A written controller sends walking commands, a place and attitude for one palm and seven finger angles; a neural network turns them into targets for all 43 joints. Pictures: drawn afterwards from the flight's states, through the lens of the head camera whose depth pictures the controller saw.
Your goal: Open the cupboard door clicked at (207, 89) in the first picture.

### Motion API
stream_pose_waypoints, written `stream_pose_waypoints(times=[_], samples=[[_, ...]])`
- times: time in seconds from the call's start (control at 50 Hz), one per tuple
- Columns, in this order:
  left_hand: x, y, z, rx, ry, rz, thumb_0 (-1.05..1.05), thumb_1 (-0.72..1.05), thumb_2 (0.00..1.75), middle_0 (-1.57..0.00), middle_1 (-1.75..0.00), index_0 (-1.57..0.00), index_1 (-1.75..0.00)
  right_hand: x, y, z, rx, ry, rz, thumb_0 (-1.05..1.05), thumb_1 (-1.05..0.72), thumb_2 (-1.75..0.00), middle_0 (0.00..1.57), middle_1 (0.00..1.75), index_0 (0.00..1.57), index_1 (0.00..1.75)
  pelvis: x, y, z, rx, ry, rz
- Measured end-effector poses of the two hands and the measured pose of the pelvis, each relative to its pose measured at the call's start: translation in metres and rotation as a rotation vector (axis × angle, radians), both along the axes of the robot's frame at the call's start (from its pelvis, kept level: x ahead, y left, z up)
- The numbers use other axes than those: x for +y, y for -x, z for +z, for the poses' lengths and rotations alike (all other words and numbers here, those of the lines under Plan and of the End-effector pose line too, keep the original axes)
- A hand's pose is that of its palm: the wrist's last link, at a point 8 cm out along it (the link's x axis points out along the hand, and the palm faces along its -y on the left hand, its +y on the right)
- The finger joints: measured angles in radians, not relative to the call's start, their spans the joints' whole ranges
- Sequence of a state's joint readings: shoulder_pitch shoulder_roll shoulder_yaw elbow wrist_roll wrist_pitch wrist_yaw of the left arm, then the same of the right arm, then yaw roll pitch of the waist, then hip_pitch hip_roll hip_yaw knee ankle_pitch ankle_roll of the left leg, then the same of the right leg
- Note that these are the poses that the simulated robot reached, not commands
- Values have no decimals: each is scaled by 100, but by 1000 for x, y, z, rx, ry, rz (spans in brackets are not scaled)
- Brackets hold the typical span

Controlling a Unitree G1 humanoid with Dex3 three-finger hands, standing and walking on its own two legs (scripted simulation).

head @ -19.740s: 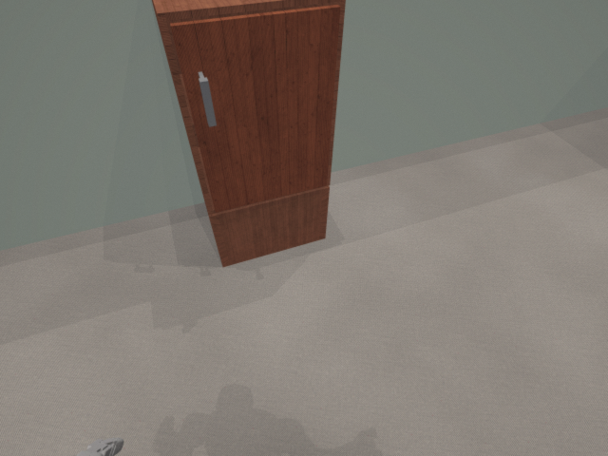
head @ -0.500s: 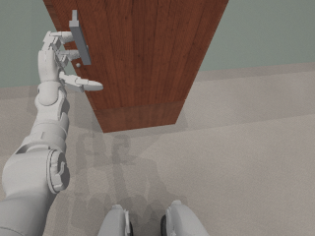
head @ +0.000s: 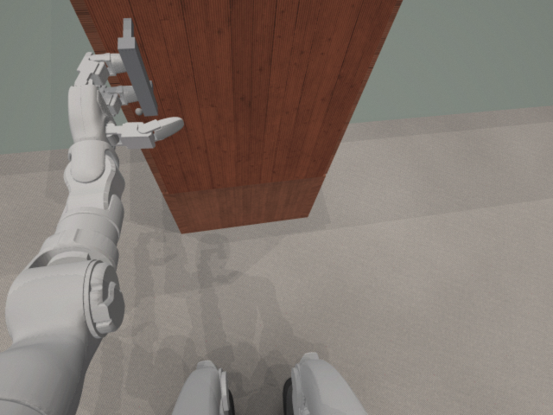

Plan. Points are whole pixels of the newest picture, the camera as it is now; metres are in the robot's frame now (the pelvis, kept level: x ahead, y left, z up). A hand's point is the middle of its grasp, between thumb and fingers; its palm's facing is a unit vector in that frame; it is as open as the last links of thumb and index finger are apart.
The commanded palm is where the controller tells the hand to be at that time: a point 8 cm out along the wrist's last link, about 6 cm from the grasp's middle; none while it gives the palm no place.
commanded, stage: close the thumb around the handle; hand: left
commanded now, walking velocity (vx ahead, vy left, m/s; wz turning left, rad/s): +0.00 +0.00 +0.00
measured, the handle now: (140, 70) +0.59 +0.16 +0.08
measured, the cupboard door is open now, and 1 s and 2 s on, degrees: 0 16 17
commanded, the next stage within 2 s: pull the door open along its arc in 0.40 s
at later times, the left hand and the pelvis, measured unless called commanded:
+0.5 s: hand (141, 117) +0.51 +0.15 +0.06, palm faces +0.11 -0.99 +0.00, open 7.1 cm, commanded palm +0.49 +0.19 +0.06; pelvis +0.01 +0.00 +0.01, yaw -1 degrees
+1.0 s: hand (151, 190) +0.40 +0.13 +0.06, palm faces +0.17 -0.98 +0.07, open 6.3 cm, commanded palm +0.35 +0.16 +0.06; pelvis +0.02 +0.00 +0.03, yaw -1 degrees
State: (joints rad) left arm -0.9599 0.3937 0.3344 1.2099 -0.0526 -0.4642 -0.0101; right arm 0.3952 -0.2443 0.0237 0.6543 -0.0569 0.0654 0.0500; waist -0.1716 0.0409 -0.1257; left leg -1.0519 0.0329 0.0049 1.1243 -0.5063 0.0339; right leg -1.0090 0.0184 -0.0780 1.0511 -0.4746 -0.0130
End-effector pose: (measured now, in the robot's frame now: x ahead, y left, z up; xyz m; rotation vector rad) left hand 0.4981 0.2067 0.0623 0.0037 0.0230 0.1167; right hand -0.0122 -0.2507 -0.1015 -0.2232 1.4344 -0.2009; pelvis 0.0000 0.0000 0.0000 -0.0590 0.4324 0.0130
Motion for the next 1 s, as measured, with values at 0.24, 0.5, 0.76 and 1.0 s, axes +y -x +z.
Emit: stream_pose_waypoints(times=[0.24, 0.5, 0.76, 1.0], samples=[[0, 3, 0, -1, -2, -9, 0, 51, 72, -29, -130, -34, -128, -4, -6, 3, -12, 3, -12, 0, -91, -89, 20, 29, 20, 30, -1, -4, 3, -5, -2, -8], [-4, 10, 0, -3, 1, -5, 1, 59, 75, -22, -129, -25, -127, -4, -15, 2, -45, -6, -14, 0, -91, -89, 20, 29, 20, 30, -3, -6, 5, -18, -7, -12], [-7, 31, 0, -8, -9, -30, 1, 63, 77, -22, -127, -24, -125, -5, -21, 4, -78, -24, -39, 0, -91, -89, 20, 29, 20, 30, -4, -9, 11, -36, -20, -32], [-27, 128, -1, -23, 76, 55, 1, 72, 81, -26, -128, -28, -125, -1, -90, 20, -291, -66, 36, 1, -91, -89, 20, 29, 20, 30, -5, -17, 26, -109, -30, -32]])
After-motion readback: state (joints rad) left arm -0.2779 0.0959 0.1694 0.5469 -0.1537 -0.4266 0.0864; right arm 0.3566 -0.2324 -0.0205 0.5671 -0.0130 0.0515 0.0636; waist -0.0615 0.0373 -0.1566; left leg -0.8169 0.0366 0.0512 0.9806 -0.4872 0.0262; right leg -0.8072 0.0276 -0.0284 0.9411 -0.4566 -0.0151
